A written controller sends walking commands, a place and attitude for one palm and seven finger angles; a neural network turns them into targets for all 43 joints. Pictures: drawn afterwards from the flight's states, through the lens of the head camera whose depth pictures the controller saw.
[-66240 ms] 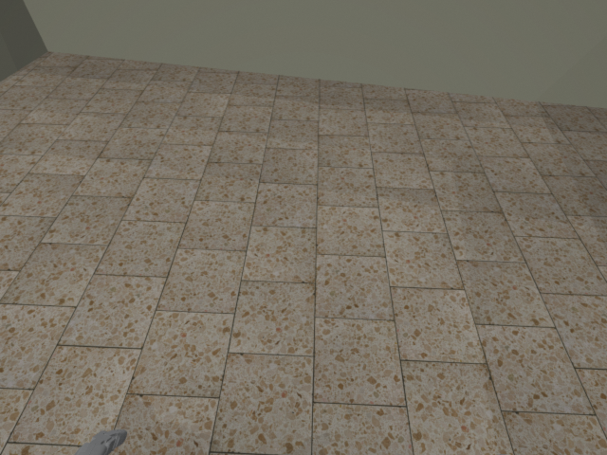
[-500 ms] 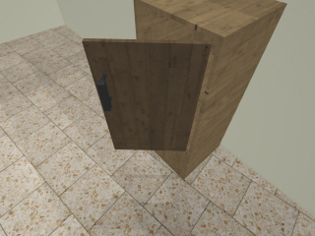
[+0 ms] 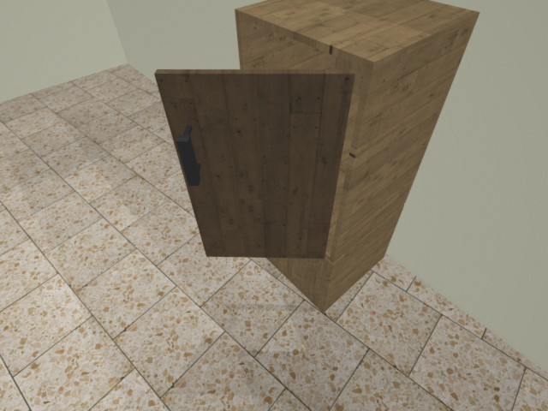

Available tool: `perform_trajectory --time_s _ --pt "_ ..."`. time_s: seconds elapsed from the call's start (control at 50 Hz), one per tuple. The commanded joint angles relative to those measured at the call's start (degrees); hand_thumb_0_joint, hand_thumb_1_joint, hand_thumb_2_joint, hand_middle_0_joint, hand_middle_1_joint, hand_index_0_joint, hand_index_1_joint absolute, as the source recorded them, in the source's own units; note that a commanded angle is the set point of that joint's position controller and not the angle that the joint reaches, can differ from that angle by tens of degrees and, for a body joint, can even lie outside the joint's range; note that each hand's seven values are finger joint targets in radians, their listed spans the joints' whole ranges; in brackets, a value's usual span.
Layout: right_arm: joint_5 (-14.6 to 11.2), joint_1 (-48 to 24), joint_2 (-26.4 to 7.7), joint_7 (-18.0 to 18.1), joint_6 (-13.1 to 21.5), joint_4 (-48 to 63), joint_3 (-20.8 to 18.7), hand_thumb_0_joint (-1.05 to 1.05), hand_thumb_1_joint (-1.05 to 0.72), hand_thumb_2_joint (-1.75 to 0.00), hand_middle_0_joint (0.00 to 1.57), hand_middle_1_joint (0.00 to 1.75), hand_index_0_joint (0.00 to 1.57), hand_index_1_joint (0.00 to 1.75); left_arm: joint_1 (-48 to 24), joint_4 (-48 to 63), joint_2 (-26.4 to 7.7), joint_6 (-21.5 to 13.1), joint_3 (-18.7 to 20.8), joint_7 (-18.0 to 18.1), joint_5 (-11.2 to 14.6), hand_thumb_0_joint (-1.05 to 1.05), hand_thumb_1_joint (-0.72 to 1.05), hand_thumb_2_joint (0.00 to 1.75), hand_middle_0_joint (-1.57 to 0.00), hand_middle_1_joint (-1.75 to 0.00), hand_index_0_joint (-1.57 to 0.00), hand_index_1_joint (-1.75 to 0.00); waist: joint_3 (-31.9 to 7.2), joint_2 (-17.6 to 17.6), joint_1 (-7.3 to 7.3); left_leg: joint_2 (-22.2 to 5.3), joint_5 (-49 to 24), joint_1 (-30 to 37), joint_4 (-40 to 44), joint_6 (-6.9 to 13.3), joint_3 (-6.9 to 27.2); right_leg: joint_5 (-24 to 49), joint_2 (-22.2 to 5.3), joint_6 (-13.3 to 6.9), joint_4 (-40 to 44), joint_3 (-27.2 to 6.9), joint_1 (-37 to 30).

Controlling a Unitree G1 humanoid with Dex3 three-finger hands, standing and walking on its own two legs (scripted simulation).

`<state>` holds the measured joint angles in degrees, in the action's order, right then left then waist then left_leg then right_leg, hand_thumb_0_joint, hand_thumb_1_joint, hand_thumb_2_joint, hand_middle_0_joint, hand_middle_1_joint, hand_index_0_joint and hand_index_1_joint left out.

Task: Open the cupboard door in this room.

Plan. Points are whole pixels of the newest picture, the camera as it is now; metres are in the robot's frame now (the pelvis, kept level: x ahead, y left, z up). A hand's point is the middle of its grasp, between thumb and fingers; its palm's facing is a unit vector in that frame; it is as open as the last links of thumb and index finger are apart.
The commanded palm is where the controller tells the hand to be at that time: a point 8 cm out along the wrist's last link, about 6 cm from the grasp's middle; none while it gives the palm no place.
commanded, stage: come to a stop and stand still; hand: left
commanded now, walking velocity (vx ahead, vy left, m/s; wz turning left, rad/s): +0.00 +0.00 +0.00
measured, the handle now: (191, 155) +0.60 +0.21 +0.03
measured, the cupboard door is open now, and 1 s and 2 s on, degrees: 47 47 47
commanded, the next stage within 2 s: look again from close up in 0.12 s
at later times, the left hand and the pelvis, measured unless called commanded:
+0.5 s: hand out of the picture +0.03 +0.17 -0.17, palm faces +0.02 -0.98 -0.18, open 7.3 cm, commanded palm none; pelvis +0.04 +0.00 +0.00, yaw +0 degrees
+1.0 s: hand (163, 308) +0.27 +0.20 -0.01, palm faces +0.25 -0.96 -0.12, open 7.5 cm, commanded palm +0.17 +0.23 -0.05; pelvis +0.07 +0.00 -0.01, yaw +2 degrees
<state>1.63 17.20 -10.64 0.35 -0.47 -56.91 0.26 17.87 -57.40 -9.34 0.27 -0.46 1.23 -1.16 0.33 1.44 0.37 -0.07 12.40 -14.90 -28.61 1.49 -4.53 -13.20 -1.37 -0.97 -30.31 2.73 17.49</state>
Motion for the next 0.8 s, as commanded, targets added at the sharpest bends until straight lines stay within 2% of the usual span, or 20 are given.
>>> perform_trajectory --time_s 0.0,0.1,0.18,0.22,0.28,0.32,0.42,0.46,0.5,0.56,0.62,0.64,0.72,0.76,0.78 --pt "-0.2 2.6 -4.8 0.2 1.2 1.1 -1.2 0.0 -0.9 -0.9 0.2 0.3 0.2 0.3 0.4 2.4 -7.0 -1.4 1.6 0.2 0.1 0.0 0.9 0.9 -0.2 -0.3 -0.2 -0.3 4.4 -3.0 0.45 -4.1 12.9 -3.5 8.1 1.0 7.3 -18.3 -4.5 -1.9 10.9 -8.8 2.9" --pt "-0.3 3.1 -4.3 0.3 1.5 -0.7 -1.0 0.0 -0.9 -0.9 0.2 0.3 0.2 0.3 1.2 0.8 -6.5 -1.5 1.5 0.1 0.2 0.0 0.9 0.9 -0.2 -0.3 -0.2 -0.3 4.0 -2.3 -0.02 -4.5 12.9 -4.8 8.8 0.9 7.6 -16.3 -4.4 -1.8 10.5 -8.6 0.7" --pt "-0.5 3.8 -3.6 0.5 2.0 -2.2 -0.7 0.0 -0.9 -0.9 0.2 0.3 0.2 0.3 1.6 -0.6 -5.9 -1.8 1.3 0.1 0.3 0.0 0.9 0.9 -0.2 -0.3 -0.2 -0.3 2.8 -1.9 -0.27 -4.8 9.9 -4.1 9.2 0.9 7.9 -12.1 -4.7 -1.9 9.8 -8.0 -1.6" --pt "-0.5 3.8 -3.6 0.6 2.1 -2.7 -0.7 0.0 -0.9 -0.9 0.2 0.3 0.2 0.3 1.9 -1.2 -5.7 -1.7 1.2 0.1 0.3 0.0 0.9 0.9 -0.2 -0.3 -0.2 -0.3 3.4 -0.3 -0.36 -5.1 11.6 -4.5 10.2 0.9 8.3 -11.9 -4.5 -1.8 9.5 -7.5 -1.5" --pt "-0.6 3.8 -3.2 0.7 2.1 -3.4 -0.7 0.0 -0.9 -0.9 0.2 0.3 0.2 0.3 2.3 -2.0 -5.2 -1.8 1.1 0.2 0.2 0.0 0.9 0.9 -0.2 -0.3 -0.2 -0.3 4.6 -0.8 -0.62 -5.3 11.3 -5.5 10.6 1.0 8.8 -9.7 -4.4 -1.7 9.2 -7.1 -2.3" --pt "-0.7 4.2 -2.9 0.8 2.2 -3.8 -0.6 0.0 -0.9 -0.9 0.2 0.3 0.2 0.3 2.4 -2.5 -4.7 -1.9 1.0 0.3 0.3 0.0 0.9 0.9 -0.2 -0.3 -0.2 -0.3 4.6 -2.2 -0.46 -5.1 8.9 -4.4 10.1 0.9 8.3 -8.7 -4.7 -1.7 9.6 -7.2 -2.3" --pt "-0.8 4.0 -2.5 1.1 2.8 -4.8 -0.5 0.0 -0.9 -0.9 0.2 0.3 0.2 0.3 2.4 -3.4 -4.4 -2.3 0.8 0.4 0.5 0.0 0.9 0.9 -0.2 -0.3 -0.2 -0.3 2.3 -0.8 -0.54 -5.5 0.5 -0.7 8.8 0.8 7.4 -0.2 -4.9 -1.6 8.6 -6.5 -4.2" --pt "-0.9 3.9 -2.6 1.2 2.9 -5.0 -0.4 0.0 -0.9 -0.9 0.2 0.3 0.2 0.3 2.2 -3.6 -4.4 -2.4 0.8 0.5 0.4 0.0 0.9 0.9 -0.2 -0.3 -0.2 -0.3 2.0 -2.2 -0.44 -5.7 -2.4 0.3 8.3 0.8 7.0 3.1 -4.9 -1.5 8.1 -6.2 -4.8" --pt "-0.9 3.5 -2.6 1.3 3.1 -5.2 -0.5 0.0 -0.9 -0.9 0.2 0.3 0.2 0.3 2.1 -3.8 -4.3 -2.4 0.8 0.6 0.4 0.0 0.9 0.9 -0.2 -0.3 -0.2 -0.3 1.6 -1.4 -0.46 -5.9 -4.7 1.2 8.2 0.7 6.9 5.9 -4.9 -1.4 7.5 -5.9 -5.5" --pt "-1.0 2.9 -2.7 1.4 3.1 -5.6 -0.5 0.0 -0.9 -0.9 0.2 0.3 0.2 0.3 1.9 -4.0 -4.5 -2.4 0.8 0.7 0.3 0.0 0.9 0.9 -0.2 -0.3 -0.2 -0.3 1.6 -2.5 -0.43 -6.0 -7.2 2.1 7.9 0.7 6.7 8.9 -5.0 -1.3 7.1 -5.7 -6.1" --pt "-0.9 2.2 -3.0 1.5 3.1 -6.0 -0.4 0.0 -0.9 -0.9 0.2 0.3 0.2 0.3 1.8 -4.2 -4.7 -2.3 0.8 0.7 0.4 0.0 0.9 0.9 -0.2 -0.3 -0.2 -0.3 1.7 -1.6 -0.63 -6.1 -8.2 3.2 8.1 0.8 6.6 9.3 -5.1 -1.3 7.0 -5.5 -6.3" --pt "-1.0 2.0 -2.8 1.5 3.1 -5.9 -0.4 0.0 -0.9 -0.9 0.2 0.3 0.2 0.3 1.8 -4.2 -4.8 -2.4 0.9 0.7 0.3 0.0 0.9 0.9 -0.2 -0.3 -0.2 -0.3 2.2 -2.3 -0.64 -6.2 -8.4 3.2 8.0 0.8 6.4 10.0 -5.0 -1.3 7.1 -5.4 -6.3" --pt "-0.9 1.5 -3.5 1.6 3.2 -6.0 -0.5 0.0 -0.9 -0.9 0.2 0.3 0.2 0.3 1.3 -4.2 -5.3 -2.4 1.0 0.7 0.4 0.0 0.9 0.9 -0.2 -0.3 -0.2 -0.3 0.1 -1.4 -0.5 -6.3 -11.4 5.2 7.7 0.7 6.2 12.8 -5.2 -1.4 6.4 -5.4 -7.4" --pt "-0.9 1.1 -3.8 1.7 3.2 -6.0 -0.6 0.0 -0.9 -0.9 0.2 0.3 0.2 0.3 1.0 -4.1 -5.8 -2.4 1.1 0.8 0.3 0.0 0.9 0.9 -0.2 -0.3 -0.2 -0.3 0.6 -1.2 -0.54 -6.2 -12.9 5.3 7.3 0.7 6.1 14.6 -5.3 -1.4 6.3 -5.5 -7.8" --pt "-1.7 -3.8 -5.9 1.2 2.7 -2.2 -1.0 0.0 -0.9 -0.9 0.2 0.3 0.2 0.3 5.3 -6.6 -6.2 -2.4 1.1 3.2 0.1 0.0 0.9 0.9 -0.2 -0.3 -0.2 -0.3 2.2 -1.7 -2.22 -7.5 -12.8 1.8 -2.3 -1.1 3.9 24.9 -7.8 -0.4 7.1 -7.3 -6.5"
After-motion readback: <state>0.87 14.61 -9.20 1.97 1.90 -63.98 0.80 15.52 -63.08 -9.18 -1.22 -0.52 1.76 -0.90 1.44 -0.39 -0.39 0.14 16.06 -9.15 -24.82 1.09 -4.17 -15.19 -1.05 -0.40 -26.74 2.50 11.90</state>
